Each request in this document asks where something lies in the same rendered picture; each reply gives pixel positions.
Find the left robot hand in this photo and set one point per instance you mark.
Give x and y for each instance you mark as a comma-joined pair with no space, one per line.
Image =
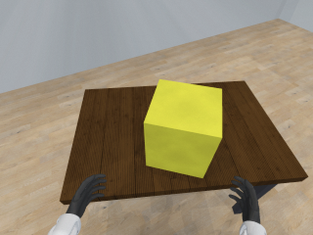
83,195

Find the right robot forearm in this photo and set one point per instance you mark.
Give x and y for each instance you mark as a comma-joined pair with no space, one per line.
252,228

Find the left robot forearm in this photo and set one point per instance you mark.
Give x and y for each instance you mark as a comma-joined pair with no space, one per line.
67,224

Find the right robot hand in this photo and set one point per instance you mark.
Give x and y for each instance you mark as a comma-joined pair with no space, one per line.
249,202

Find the table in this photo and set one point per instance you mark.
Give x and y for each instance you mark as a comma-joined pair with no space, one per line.
110,139

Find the carton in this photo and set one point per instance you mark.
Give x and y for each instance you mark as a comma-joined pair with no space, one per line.
183,127

